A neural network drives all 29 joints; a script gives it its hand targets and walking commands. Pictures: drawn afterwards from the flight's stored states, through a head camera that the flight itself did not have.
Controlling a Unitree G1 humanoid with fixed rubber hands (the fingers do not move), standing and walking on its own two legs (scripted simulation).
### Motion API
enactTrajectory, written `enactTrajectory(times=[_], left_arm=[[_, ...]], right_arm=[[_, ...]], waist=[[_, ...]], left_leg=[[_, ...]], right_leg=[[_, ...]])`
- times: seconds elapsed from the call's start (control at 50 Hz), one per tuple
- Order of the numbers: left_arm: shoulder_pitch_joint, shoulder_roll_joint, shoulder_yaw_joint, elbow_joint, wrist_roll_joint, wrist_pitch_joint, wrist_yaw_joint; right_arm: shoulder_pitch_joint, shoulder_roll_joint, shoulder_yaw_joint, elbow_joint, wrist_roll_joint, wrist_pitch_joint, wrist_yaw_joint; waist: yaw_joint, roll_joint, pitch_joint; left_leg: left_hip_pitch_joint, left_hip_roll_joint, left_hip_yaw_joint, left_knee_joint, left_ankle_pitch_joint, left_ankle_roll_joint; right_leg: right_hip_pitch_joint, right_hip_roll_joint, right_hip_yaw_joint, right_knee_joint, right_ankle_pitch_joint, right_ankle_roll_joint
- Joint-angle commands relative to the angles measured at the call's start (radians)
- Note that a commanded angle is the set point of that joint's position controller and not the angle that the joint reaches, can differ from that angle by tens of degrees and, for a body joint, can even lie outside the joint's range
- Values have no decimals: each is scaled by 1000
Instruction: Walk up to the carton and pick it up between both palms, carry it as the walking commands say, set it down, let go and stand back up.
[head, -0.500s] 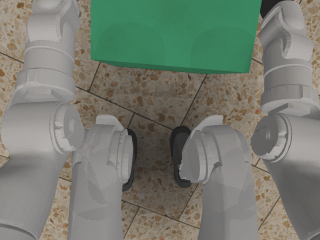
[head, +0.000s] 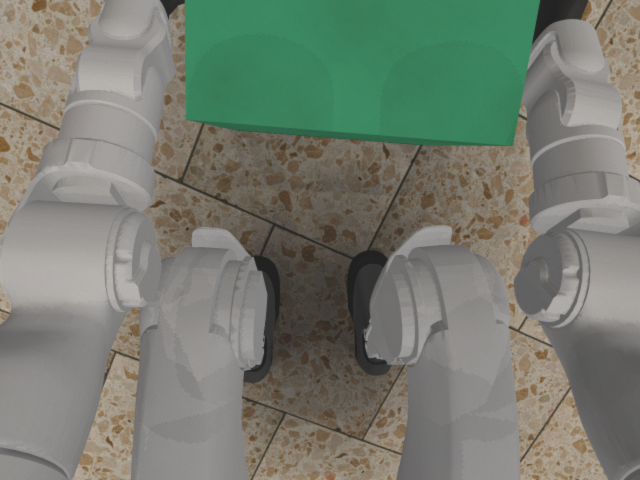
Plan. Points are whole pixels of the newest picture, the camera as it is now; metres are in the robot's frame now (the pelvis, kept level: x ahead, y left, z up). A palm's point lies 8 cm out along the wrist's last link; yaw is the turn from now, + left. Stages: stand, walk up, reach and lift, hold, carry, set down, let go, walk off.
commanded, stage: set down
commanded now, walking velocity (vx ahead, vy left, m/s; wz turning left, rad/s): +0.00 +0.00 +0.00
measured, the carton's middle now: (348, 23) +0.53 -0.03 -0.21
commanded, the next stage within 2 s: let go in 1.92 s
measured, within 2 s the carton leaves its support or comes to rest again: neither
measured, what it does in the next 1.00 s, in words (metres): rises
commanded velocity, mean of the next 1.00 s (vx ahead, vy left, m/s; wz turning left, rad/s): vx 0.00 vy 0.00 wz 0.00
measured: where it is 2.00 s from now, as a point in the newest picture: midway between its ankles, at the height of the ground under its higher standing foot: (313, 335)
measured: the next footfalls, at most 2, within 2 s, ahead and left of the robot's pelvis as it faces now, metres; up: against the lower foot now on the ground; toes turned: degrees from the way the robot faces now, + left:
none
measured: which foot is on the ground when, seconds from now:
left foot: down 0.00-1.00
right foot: down 0.00-1.00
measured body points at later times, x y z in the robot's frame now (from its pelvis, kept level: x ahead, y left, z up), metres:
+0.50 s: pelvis -0.01 -0.01 +0.00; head +0.35 +0.00 +0.24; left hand +0.54 +0.19 -0.18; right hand +0.51 -0.25 -0.18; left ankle +0.10 +0.09 -0.31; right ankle +0.10 -0.10 -0.31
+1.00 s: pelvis -0.01 +0.00 +0.08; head +0.36 -0.01 +0.33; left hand +0.54 +0.20 -0.06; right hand +0.50 -0.28 -0.06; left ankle +0.09 +0.09 -0.31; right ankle +0.10 -0.10 -0.31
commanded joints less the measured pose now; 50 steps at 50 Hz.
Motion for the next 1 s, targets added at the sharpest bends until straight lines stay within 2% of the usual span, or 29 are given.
enactTrajectory(times=[0.0,0.02,0.06,0.08,0.12,0.18,0.2,0.22,0.24,0.28,0.3,0.34,0.4,0.42,0.46,0.5,0.52,0.56,0.58,0.62,0.64,0.7,0.78,0.8,0.84,0.88,0.92,0.96,0.98], left_arm=[[-248,184,-30,-368,-120,-106,86],[-282,190,-39,-464,-148,-112,96],[-279,123,-119,-390,-225,-88,93],[-330,106,-153,-444,-263,-71,89],[-322,149,-180,-365,-303,-45,74],[-300,169,-176,-295,-322,-22,44],[-322,231,-129,-362,-280,-27,51],[-320,249,-97,-282,-279,-34,48],[-319,298,-82,-286,-250,-35,54],[-248,363,0,-127,-184,-36,59],[-293,380,5,-135,-187,-39,58],[-252,374,11,-121,-163,-40,60],[-236,274,-75,-51,-174,-31,35],[-252,286,-76,-135,-150,-37,35],[-297,293,-82,-269,-191,-44,37],[-320,346,-48,-436,-200,-40,52],[-357,321,-96,-608,-240,-36,62],[-342,322,-92,-784,-252,2,80],[-301,369,-48,-649,-244,37,90],[-245,346,-49,-664,-274,85,86],[-193,333,-27,-539,-267,119,74],[-91,409,70,-544,-233,161,62],[-85,384,58,-626,-216,182,42],[-130,361,47,-722,-202,179,42],[-69,349,47,-564,-189,197,35],[-147,328,17,-696,-182,212,37],[-174,346,31,-795,-179,210,27],[-179,374,54,-750,-177,215,30],[-212,397,73,-799,-175,218,27]], right_arm=[[-226,-111,159,-190,95,-61,-61],[-231,-136,159,-236,134,-65,-71],[-250,-200,142,-271,164,-60,-94],[-355,-214,178,-423,199,-60,-100],[-346,-214,199,-410,228,-32,-108],[-368,-233,193,-317,170,-21,-98],[-343,-248,166,-291,158,-14,-92],[-338,-252,166,-243,137,-15,-93],[-323,-276,112,-223,120,-17,-98],[-232,-264,106,-72,118,-12,-94],[-248,-281,77,-30,97,-9,-92],[-263,-256,105,-79,137,-18,-85],[-264,-223,146,19,166,-15,-60],[-272,-237,139,-43,169,-26,-54],[-304,-277,144,-212,194,-39,-55],[-345,-355,123,-409,211,-38,-64],[-330,-351,131,-477,222,-23,-69],[-285,-379,109,-568,218,19,-74],[-269,-407,107,-535,221,52,-74],[-238,-452,82,-581,199,98,-86],[-194,-464,43,-484,131,124,-78],[-66,-451,-21,-487,57,172,-98],[-55,-373,1,-608,116,194,-84],[-102,-349,21,-674,134,203,-78],[-143,-306,66,-649,165,219,-60],[-135,-375,37,-669,173,229,-42],[-143,-333,87,-744,205,232,-30],[-183,-354,92,-784,202,246,-25],[-215,-357,110,-827,209,252,-26]], waist=[[38,48,-1436],[42,99,-1589],[-35,96,-1666],[-43,86,-1795],[-62,48,-1744],[-99,-12,-1434],[-73,-1,-1432],[-73,-65,-1358],[-83,-39,-1371],[-31,-28,-1259],[-54,-67,-1256],[4,-35,-1313],[24,101,-1198],[45,163,-1257],[19,157,-1474],[53,152,-1752],[-6,152,-1899],[-29,153,-2099],[-19,91,-1952],[-69,11,-1964],[-115,-68,-1774],[-134,-122,-1838],[-107,-25,-1913],[-58,40,-1976],[18,51,-1886],[-20,151,-1971],[11,141,-2027],[9,40,-2023],[47,22,-2062]], left_leg=[[710,-1,-105,-208,581,-43],[808,5,-101,-189,658,-49],[832,9,-117,-190,663,-44],[847,2,-105,-173,643,-33],[753,14,-90,-187,592,-24],[566,27,-102,-208,391,-22],[576,31,-105,-212,372,-23],[491,28,-95,-202,322,-21],[556,40,-108,-213,328,-21],[483,51,-93,-193,250,-22],[502,53,-107,-201,217,-18],[503,57,-94,-196,261,-12],[554,57,-95,-234,253,-30],[614,57,-100,-238,324,-40],[754,61,-103,-216,416,-50],[911,62,-103,-197,570,-56],[1027,39,-103,-183,655,-52],[1190,30,-128,-194,763,-48],[1094,39,-120,-221,665,-34],[939,10,-84,-230,569,-23],[794,10,-86,-274,453,-17],[741,-5,-79,-315,389,-12],[896,-10,-86,-383,460,-10],[987,-22,-77,-397,558,-23],[982,-8,-82,-443,512,-23],[1109,-2,-89,-436,614,-47],[1155,-1,-89,-466,666,-46],[1099,-6,-74,-508,591,-29],[1061,-13,-57,-514,592,-31]], right_leg=[[681,8,117,-179,592,40],[746,8,131,-163,660,28],[760,2,115,-179,672,15],[876,0,132,-196,717,8],[932,-2,133,-200,738,32],[790,-32,135,-233,534,21],[769,-30,138,-222,498,19],[762,-33,144,-239,464,26],[719,-33,127,-232,438,29],[655,-33,138,-240,357,31],[634,-36,131,-244,297,34],[658,-21,139,-237,330,36],[568,-33,128,-250,274,30],[563,-24,123,-239,340,27],[685,-33,116,-222,435,29],[785,-24,102,-190,554,25],[854,-7,99,-204,622,16],[850,0,77,-213,651,14],[798,-5,80,-241,569,20],[938,-11,94,-252,631,21],[876,-12,74,-278,541,23],[999,-7,75,-309,544,28],[953,0,71,-386,552,19],[961,15,75,-406,587,19],[903,3,61,-428,516,30],[852,12,63,-452,538,12],[904,9,70,-486,591,19],[1004,20,75,-519,592,34],[1104,14,99,-524,649,33]])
